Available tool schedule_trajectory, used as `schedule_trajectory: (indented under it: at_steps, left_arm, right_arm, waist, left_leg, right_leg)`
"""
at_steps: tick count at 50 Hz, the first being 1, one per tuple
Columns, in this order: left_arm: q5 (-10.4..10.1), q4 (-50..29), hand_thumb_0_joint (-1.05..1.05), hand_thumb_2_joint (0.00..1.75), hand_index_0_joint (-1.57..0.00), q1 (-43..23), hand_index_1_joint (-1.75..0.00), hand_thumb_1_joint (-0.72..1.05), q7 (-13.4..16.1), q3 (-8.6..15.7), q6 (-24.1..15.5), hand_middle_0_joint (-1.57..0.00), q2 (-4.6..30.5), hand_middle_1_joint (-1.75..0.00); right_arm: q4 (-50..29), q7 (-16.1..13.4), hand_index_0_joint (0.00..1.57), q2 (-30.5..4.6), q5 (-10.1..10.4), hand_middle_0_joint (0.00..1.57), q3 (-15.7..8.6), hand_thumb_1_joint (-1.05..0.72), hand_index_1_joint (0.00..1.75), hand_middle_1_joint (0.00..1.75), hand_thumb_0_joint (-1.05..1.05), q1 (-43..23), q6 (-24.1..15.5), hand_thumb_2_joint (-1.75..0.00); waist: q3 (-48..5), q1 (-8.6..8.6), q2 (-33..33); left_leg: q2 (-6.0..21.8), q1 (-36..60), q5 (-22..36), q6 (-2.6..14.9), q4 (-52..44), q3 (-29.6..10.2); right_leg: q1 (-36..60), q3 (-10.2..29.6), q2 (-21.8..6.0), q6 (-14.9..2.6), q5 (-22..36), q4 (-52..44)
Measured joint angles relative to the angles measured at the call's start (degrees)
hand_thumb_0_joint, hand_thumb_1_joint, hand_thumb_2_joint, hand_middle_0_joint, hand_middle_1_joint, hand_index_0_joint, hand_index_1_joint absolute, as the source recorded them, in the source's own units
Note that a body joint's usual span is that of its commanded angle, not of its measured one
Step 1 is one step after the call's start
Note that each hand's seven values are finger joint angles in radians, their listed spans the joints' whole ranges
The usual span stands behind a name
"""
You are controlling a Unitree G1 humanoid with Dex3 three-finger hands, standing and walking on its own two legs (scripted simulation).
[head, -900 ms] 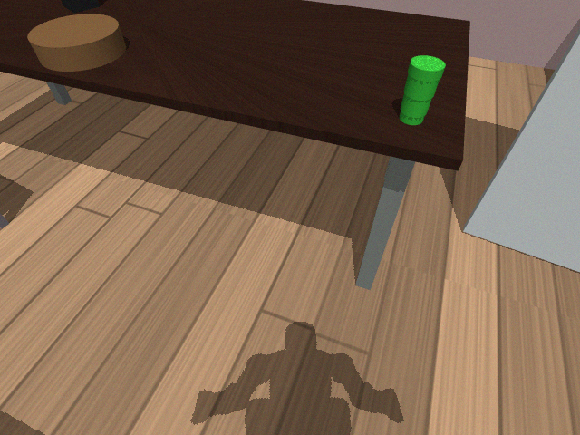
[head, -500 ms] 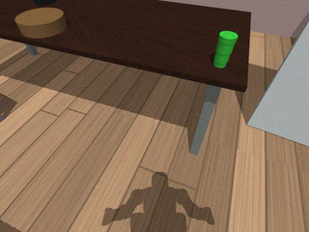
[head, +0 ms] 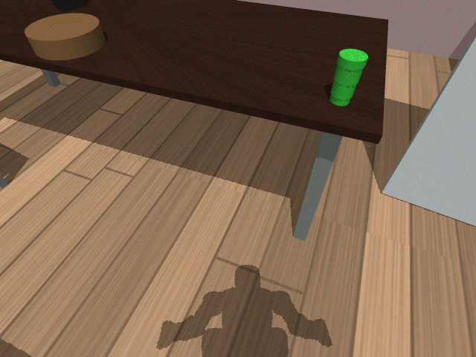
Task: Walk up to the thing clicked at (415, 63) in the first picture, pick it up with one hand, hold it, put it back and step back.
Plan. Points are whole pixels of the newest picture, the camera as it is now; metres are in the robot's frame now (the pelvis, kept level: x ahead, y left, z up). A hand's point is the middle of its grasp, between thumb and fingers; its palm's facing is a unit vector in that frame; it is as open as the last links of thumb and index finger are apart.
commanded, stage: stand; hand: left
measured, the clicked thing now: (346, 79) +0.82 -0.31 +0.03
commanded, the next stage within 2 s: walk up in 0.22 s
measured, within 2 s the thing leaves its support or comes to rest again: neither
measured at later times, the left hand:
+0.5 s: hand out of the picture +0.12 +0.23 -0.15, palm faces -0.17 -0.92 -0.36, open 7.4 cm
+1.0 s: hand (216, 282) +0.32 +0.06 -0.18, palm faces -0.39 -0.88 -0.28, open 7.4 cm
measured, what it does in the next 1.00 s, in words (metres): steps to the right, turning right: right foot, then left foot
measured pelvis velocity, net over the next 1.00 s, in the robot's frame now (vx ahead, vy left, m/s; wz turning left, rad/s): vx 0.16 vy -0.17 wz -0.35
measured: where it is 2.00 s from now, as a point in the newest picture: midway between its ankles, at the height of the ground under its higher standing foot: (319, 348)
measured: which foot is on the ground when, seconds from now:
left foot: down 0.00-0.56, up 0.58-0.82, down 0.84-1.00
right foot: down 0.00-0.24, up 0.26-0.52, down 0.54-0.84, up 0.86-1.00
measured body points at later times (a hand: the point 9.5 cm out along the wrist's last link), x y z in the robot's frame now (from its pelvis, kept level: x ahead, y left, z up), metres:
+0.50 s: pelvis +0.03 -0.06 -0.02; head +0.05 -0.06 +0.43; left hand +0.13 +0.27 -0.13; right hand +0.03 -0.42 -0.12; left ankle +0.01 +0.12 -0.75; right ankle +0.07 -0.24 -0.73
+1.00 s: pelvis +0.16 -0.17 -0.02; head +0.19 -0.13 +0.43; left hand +0.34 +0.10 -0.16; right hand +0.06 -0.48 -0.10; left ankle +0.19 -0.06 -0.75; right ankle +0.13 -0.30 -0.69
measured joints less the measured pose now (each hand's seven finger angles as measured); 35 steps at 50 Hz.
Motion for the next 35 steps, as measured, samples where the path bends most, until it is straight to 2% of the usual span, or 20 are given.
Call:
schedule_trajectory:
  at_steps: [11,12,13,14,16,18,20,23,26,27,28,29,30,32,35]
  left_arm:
    - [0.05,0.00,0.01,0.89,-0.20,0.15,-0.30,0.91,-0.09,0.06,0.08,-0.21,-0.06,-0.30]
    - [0.61,-1.23,0.01,0.89,-0.20,0.73,-0.30,0.91,-0.76,0.87,0.69,-0.21,0.09,-0.30]
    - [1.16,-2.75,0.01,0.89,-0.20,1.57,-0.30,0.91,-1.62,1.79,1.32,-0.21,0.55,-0.30]
    - [1.70,-3.91,0.01,0.89,-0.20,2.35,-0.30,0.91,-2.39,2.62,2.08,-0.21,1.19,-0.30]
    - [2.43,-5.48,0.01,0.89,-0.20,3.68,-0.30,0.91,-3.61,3.96,3.74,-0.21,2.58,-0.30]
    - [2.52,-6.61,0.01,0.89,-0.20,4.52,-0.30,0.91,-4.72,5.08,4.70,-0.21,3.96,-0.30]
    - [2.34,-7.91,0.01,0.89,-0.20,5.19,-0.30,0.91,-5.72,6.00,5.01,-0.21,5.14,-0.30]
    - [2.12,-9.83,0.01,0.90,-0.20,6.31,-0.30,0.91,-6.86,6.79,4.97,-0.21,6.18,-0.30]
    - [2.03,-10.82,0.01,0.90,-0.20,7.31,-0.30,0.91,-7.36,7.10,4.41,-0.20,6.73,-0.30]
    - [2.04,-11.03,0.01,0.90,-0.20,7.69,-0.30,0.91,-7.31,7.20,3.97,-0.20,6.85,-0.30]
    - [2.10,-11.06,0.01,0.90,-0.20,7.80,-0.30,0.91,-7.07,7.37,3.32,-0.20,6.54,-0.30]
    - [2.18,-11.30,0.01,0.90,-0.20,7.81,-0.30,0.91,-6.70,7.44,2.69,-0.20,6.02,-0.30]
    - [2.21,-11.87,0.01,0.90,-0.20,8.07,-0.30,0.91,-6.28,7.42,2.22,-0.20,5.49,-0.30]
    - [1.81,-12.95,0.01,0.90,-0.20,8.99,-0.30,0.91,-5.82,6.94,1.93,-0.20,4.28,-0.30]
    - [1.16,-14.04,0.01,0.90,-0.20,10.49,-0.30,0.91,-5.37,5.55,2.04,-0.21,2.55,-0.30]
  right_arm:
    - [0.15,-0.04,0.21,-0.14,-0.03,0.21,-0.02,-0.90,0.30,0.30,0.01,0.28,-0.01,-0.90]
    - [-0.47,0.05,0.21,-0.03,-0.32,0.21,-0.53,-0.90,0.30,0.30,0.01,0.47,-0.14,-0.90]
    - [-1.53,0.00,0.21,0.09,-0.65,0.21,-1.29,-0.90,0.30,0.30,0.01,0.78,-0.74,-0.90]
    - [-2.64,-0.16,0.21,0.18,-0.93,0.21,-2.06,-0.90,0.30,0.30,0.01,1.14,-1.51,-0.90]
    - [-4.75,-0.66,0.21,-0.04,-1.13,0.21,-3.22,-0.90,0.30,0.30,0.01,2.10,-2.63,-0.90]
    - [-6.15,-1.11,0.21,-0.80,-1.44,0.21,-4.09,-0.90,0.30,0.30,0.01,3.52,-3.26,-0.90]
    - [-6.88,-1.33,0.21,-2.01,-1.86,0.21,-4.81,-0.90,0.30,0.30,0.01,4.95,-3.32,-0.90]
    - [-7.58,-1.35,0.21,-4.32,-2.32,0.21,-5.91,-0.90,0.30,0.30,0.01,6.22,-3.02,-0.90]
    - [-8.27,-1.21,0.21,-6.50,-2.43,0.21,-6.69,-0.90,0.30,0.30,0.01,6.59,-2.65,-0.90]
    - [-8.51,-1.17,0.21,-7.16,-2.38,0.21,-6.83,-0.90,0.30,0.30,0.01,6.62,-2.40,-0.90]
    - [-8.68,-1.23,0.21,-7.98,-2.35,0.21,-6.97,-0.90,0.30,0.30,0.01,6.47,-2.03,-0.90]
    - [-8.84,-1.42,0.21,-8.63,-2.24,0.21,-7.06,-0.90,0.30,0.30,0.01,6.40,-1.54,-0.90]
    - [-8.98,-1.56,0.21,-8.79,-1.85,0.21,-6.96,-0.90,0.30,0.30,0.01,6.44,-0.93,-0.90]
    - [-9.10,-1.28,0.21,-8.25,-1.37,0.20,-6.46,-0.90,0.30,0.30,0.01,6.21,-0.16,-0.90]
    - [-10.16,-0.52,0.20,-7.01,-0.23,0.20,-5.28,-0.91,0.30,0.30,0.01,6.10,-1.10,-0.90]
  waist:
    - [-0.06,0.00,-0.12]
    - [-0.13,0.24,-0.36]
    - [-0.02,0.57,-0.86]
    - [0.15,0.89,-1.46]
    - [0.45,0.91,-2.24]
    - [0.78,0.47,-2.66]
    - [1.18,0.50,-2.92]
    - [2.10,0.97,-2.63]
    - [2.53,0.98,-1.99]
    - [2.49,0.98,-1.52]
    - [2.84,0.77,-0.01]
    - [3.29,0.48,1.69]
    - [3.25,0.53,2.35]
    - [2.91,1.57,1.91]
    - [2.67,2.24,1.59]
  left_leg:
    - [-0.07,0.15,0.10,0.01,-0.40,0.00]
    - [-0.07,-0.28,-0.40,0.31,0.26,0.47]
    - [-0.06,-0.71,-1.22,0.62,1.33,1.36]
    - [0.04,-0.90,-1.92,0.70,2.16,2.51]
    - [0.74,-0.83,-2.89,0.48,3.07,4.32]
    - [1.67,-0.36,-3.54,-0.02,3.38,5.04]
    - [2.74,0.37,-4.35,-0.70,3.72,5.74]
    - [4.91,1.55,-6.65,-1.95,5.62,7.38]
    - [7.49,1.79,-10.62,-3.33,10.21,8.81]
    - [8.76,1.32,-12.79,-3.15,13.13,9.00]
    - [10.87,0.31,-15.43,-1.71,17.42,8.31]
    - [12.31,-1.55,-17.61,-0.04,23.20,6.10]
    - [11.55,-4.15,-20.11,0.63,29.71,3.70]
    - [7.61,-8.68,-22.36,0.83,39.47,2.42]
    - [4.35,-13.50,-21.07,1.45,41.38,4.20]
  right_leg:
    - [0.08,0.00,-0.08,0.02,0.00,-0.23]
    - [-0.95,0.60,0.02,-0.33,-0.93,1.35]
    - [-2.94,1.46,0.07,-0.90,-4.23,5.23]
    - [-5.73,2.03,0.03,-1.03,-7.79,11.18]
    - [-11.53,2.82,0.11,-0.89,-11.39,23.26]
    - [-15.55,3.43,-0.53,-0.75,-11.92,30.43]
    - [-17.71,4.18,-2.06,-0.55,-11.43,31.91]
    - [-18.53,4.37,-4.83,-0.35,-10.45,27.83]
    - [-16.75,3.43,-6.44,-0.94,-8.40,20.83]
    - [-15.74,2.51,-6.25,-0.70,-5.77,18.87]
    - [-15.45,1.49,-4.85,0.46,-3.41,19.63]
    - [-15.31,0.28,-3.26,1.10,-4.51,21.63]
    - [-15.45,-0.27,-2.36,1.25,-6.06,23.25]
    - [-14.85,0.44,-1.45,0.37,-7.55,23.42]
    - [-11.85,1.16,0.06,-1.19,-6.56,18.87]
